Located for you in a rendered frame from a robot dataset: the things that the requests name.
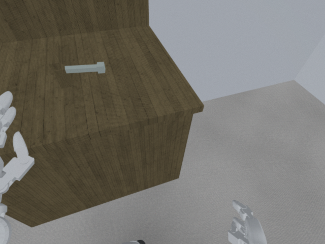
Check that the left robot hand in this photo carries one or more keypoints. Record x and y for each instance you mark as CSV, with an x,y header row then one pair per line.
x,y
17,167

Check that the tap lever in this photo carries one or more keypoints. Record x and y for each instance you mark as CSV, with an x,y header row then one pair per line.
x,y
99,67

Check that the robot left forearm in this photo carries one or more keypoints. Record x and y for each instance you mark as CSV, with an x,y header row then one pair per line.
x,y
5,226

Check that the counter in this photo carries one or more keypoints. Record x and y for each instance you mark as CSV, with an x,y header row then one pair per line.
x,y
94,137

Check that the right robot hand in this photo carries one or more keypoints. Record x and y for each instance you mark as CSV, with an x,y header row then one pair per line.
x,y
248,232

